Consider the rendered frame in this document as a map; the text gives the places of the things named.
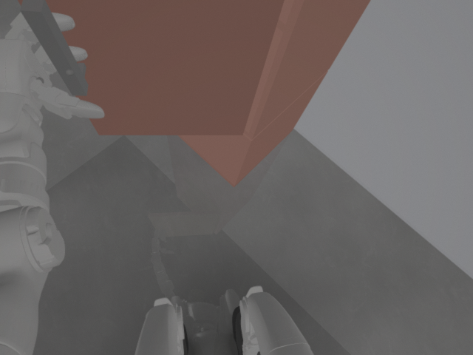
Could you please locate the robot left hand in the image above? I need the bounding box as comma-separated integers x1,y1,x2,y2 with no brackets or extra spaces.
0,12,104,119

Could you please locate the left robot upper arm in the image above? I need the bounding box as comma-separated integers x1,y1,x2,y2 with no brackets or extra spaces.
0,206,65,355

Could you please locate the robot left forearm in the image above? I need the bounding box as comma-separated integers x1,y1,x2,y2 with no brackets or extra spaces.
0,92,50,213

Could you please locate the left robot thigh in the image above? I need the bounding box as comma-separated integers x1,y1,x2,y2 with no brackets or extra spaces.
135,303,185,355

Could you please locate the right robot thigh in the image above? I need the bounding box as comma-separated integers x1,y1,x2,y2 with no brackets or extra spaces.
239,292,314,355

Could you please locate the cupboard door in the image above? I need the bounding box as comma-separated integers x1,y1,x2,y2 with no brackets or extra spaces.
18,0,284,135

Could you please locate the handle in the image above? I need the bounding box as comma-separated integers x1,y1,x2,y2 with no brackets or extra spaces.
20,0,89,96

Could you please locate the robot thigh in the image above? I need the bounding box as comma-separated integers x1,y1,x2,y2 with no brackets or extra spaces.
135,303,185,355
239,292,314,355

